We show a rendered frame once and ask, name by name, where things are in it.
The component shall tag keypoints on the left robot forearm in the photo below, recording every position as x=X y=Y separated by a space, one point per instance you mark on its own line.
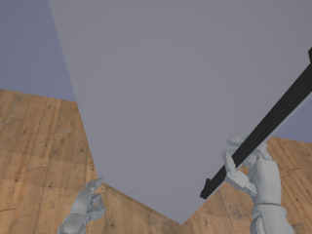
x=74 y=223

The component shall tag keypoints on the handle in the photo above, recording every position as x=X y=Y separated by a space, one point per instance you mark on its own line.
x=296 y=93

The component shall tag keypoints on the left robot hand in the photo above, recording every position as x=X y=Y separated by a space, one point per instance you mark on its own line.
x=85 y=200

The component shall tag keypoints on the right robot hand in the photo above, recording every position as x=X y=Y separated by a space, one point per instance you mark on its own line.
x=262 y=170

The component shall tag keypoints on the fridge door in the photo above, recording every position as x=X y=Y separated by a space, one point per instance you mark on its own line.
x=161 y=85

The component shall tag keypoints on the right robot forearm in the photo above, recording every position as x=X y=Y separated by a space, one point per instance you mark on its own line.
x=269 y=218

